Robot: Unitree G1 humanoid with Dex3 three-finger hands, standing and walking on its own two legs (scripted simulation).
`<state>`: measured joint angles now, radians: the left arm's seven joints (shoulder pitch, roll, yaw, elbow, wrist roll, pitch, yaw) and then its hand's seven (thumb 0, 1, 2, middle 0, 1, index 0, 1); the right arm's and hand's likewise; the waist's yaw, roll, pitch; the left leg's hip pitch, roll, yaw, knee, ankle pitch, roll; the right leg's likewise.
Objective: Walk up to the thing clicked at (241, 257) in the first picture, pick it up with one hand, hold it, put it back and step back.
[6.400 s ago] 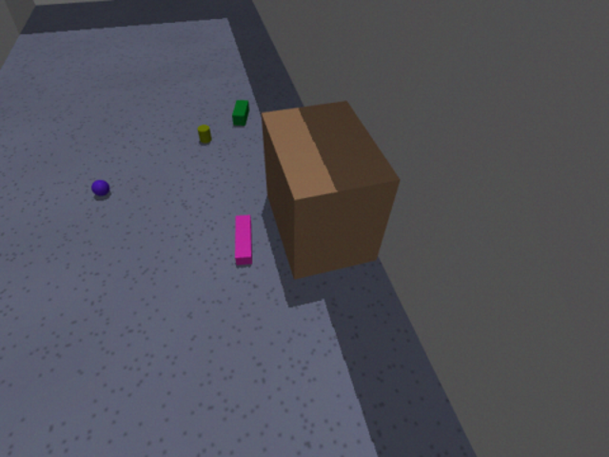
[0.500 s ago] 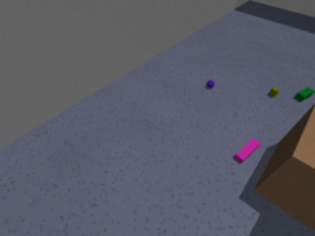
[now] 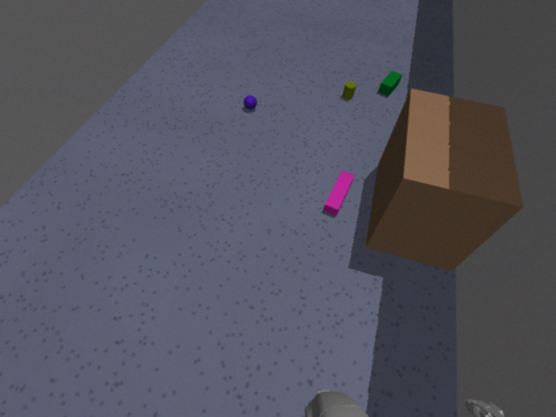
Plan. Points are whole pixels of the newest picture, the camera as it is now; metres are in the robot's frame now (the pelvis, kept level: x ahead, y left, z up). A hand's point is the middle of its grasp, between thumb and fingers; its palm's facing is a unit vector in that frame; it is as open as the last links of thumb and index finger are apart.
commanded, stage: walk up
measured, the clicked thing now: (339, 192) +1.03 -0.37 -0.74
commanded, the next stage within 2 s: stand in 1.66 s
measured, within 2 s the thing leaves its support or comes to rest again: neither
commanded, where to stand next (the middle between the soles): +0.09 -0.02 m, yaw -23 degrees
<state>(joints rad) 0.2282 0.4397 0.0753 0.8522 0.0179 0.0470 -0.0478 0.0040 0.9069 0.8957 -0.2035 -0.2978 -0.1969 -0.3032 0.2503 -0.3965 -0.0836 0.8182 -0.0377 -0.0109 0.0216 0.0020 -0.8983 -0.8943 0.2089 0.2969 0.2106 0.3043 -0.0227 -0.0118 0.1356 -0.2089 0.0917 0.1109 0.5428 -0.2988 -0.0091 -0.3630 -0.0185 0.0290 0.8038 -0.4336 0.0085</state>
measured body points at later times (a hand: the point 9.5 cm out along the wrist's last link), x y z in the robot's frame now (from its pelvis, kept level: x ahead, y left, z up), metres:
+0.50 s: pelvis +0.01 +0.00 -0.02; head +0.04 +0.00 +0.43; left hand +0.18 +0.28 -0.13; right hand +0.01 -0.32 -0.12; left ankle +0.08 +0.11 -0.74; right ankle -0.01 -0.13 -0.70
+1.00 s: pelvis +0.01 -0.02 -0.01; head +0.03 -0.05 +0.43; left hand +0.18 +0.24 -0.12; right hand -0.01 -0.34 -0.14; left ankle +0.07 +0.12 -0.74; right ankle -0.02 -0.13 -0.73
